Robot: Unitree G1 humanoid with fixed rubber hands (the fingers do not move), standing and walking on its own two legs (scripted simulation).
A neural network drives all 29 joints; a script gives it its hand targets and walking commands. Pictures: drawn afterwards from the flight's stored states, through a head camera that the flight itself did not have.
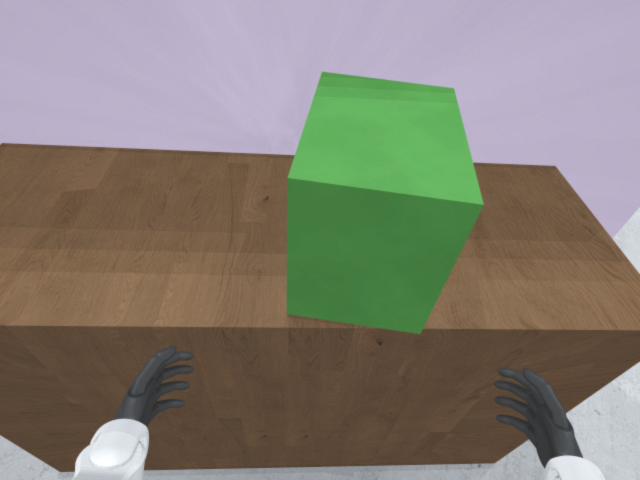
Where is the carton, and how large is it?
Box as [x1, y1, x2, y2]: [287, 72, 483, 333]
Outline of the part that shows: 322,72 287,178 287,313 420,333 483,205 453,88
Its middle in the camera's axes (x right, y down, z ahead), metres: +0.07 -0.06 +0.58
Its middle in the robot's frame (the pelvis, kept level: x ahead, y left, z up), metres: +0.48 -0.04 +0.11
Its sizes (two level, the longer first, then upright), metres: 0.275 0.201 0.251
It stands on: a pedestal, 0.76 m high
